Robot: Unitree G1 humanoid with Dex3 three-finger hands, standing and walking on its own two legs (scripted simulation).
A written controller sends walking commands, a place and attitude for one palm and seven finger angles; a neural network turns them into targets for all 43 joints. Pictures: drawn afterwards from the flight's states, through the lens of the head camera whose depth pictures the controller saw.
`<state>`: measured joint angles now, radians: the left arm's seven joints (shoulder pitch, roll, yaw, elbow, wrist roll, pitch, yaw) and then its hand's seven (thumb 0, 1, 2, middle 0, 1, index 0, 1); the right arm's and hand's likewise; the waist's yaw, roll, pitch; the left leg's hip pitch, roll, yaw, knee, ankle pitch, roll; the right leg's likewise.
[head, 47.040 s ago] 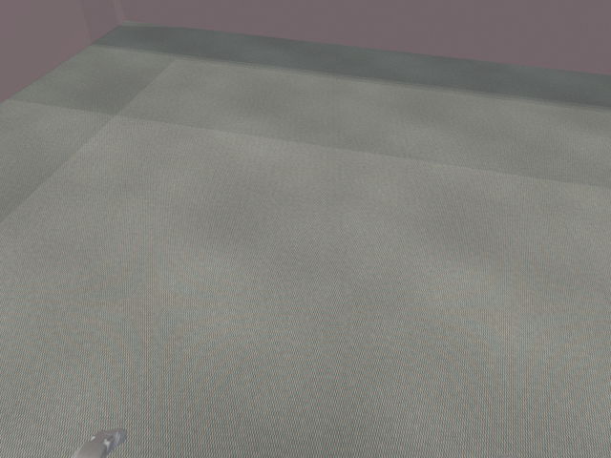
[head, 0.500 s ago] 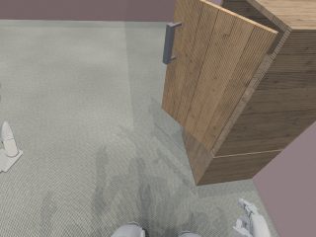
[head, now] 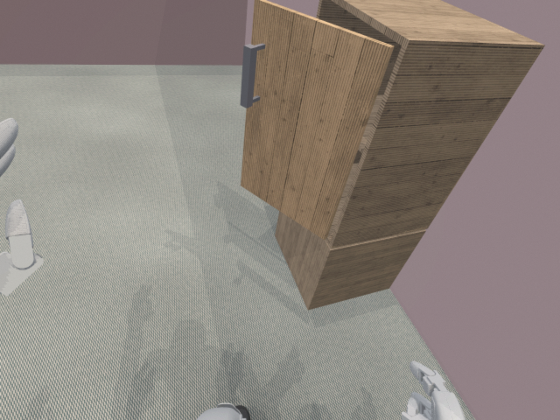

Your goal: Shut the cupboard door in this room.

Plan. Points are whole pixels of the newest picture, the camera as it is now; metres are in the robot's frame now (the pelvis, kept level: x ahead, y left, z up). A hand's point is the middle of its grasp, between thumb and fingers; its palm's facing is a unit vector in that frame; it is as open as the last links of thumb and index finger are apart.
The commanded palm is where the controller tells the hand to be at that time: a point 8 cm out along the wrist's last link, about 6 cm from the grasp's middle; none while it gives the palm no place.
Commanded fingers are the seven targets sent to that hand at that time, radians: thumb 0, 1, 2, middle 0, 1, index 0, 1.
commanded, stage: stop stepping back and stand still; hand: left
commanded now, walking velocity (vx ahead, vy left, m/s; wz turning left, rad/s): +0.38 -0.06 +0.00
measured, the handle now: (253, 75) +0.91 +0.13 +0.11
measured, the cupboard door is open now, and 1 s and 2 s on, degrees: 32 32 32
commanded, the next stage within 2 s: let the arm hang, fingers relaxed in 1.66 s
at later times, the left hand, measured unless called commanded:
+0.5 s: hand out of the picture +0.07 +0.31 +0.23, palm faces +0.41 -0.83 -0.37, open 7.4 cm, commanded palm -0.01 +0.36 +0.21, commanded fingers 0.00 0.90 0.90 -0.20 -0.30 -0.20 -0.30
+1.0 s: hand out of the picture +0.08 +0.32 +0.20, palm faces +0.47 -0.80 -0.39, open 7.4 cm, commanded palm +0.02 +0.36 +0.21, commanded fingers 0.00 0.90 0.90 -0.20 -0.30 -0.20 -0.30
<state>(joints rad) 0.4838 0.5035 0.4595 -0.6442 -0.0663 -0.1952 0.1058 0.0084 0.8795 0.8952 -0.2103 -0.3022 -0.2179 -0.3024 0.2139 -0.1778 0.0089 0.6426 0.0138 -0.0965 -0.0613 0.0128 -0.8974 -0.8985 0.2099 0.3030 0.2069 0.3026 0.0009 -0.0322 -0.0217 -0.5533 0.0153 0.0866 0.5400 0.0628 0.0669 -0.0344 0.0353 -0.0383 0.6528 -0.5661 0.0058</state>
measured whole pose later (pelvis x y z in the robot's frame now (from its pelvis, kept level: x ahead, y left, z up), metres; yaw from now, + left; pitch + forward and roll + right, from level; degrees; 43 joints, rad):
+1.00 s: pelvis -0.11 +0.06 +0.02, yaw +2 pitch -2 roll +0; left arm 0.48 0.38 0.37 -0.51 -0.02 -0.22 0.17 0.01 0.88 0.90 -0.21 -0.30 -0.21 -0.30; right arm 0.22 -0.25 -0.05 0.64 0.00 -0.10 -0.09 0.02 -0.90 -0.90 0.20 0.30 0.20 0.30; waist 0.01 -0.03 0.03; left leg -0.33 0.04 0.09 0.56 -0.20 0.02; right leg -0.14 -0.02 -0.09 0.59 -0.41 -0.01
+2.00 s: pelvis -0.11 +0.08 +0.03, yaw +2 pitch +0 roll +0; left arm 0.31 0.21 -0.01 0.65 0.02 0.06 0.00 0.01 0.90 0.90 -0.19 -0.30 -0.20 -0.30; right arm 0.17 -0.28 0.01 0.83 -0.02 0.01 0.02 0.01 -0.90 -0.90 0.21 0.30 0.20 0.30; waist -0.02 0.03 -0.01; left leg -0.36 0.00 0.11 0.56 -0.21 0.05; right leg -0.23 -0.03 -0.06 0.58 -0.35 0.00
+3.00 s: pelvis -0.10 +0.09 +0.04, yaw +0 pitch -2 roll +0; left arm 0.32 0.12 0.00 1.15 0.02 0.00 0.04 0.00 0.91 0.90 -0.20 -0.30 -0.20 -0.30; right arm 0.30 -0.14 -0.01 1.14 -0.01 0.01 -0.03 0.01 -0.91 -0.90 0.20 0.30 0.20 0.30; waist -0.01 0.00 0.03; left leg -0.22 -0.01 0.13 0.38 -0.14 0.06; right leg -0.10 -0.03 -0.04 0.39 -0.26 0.02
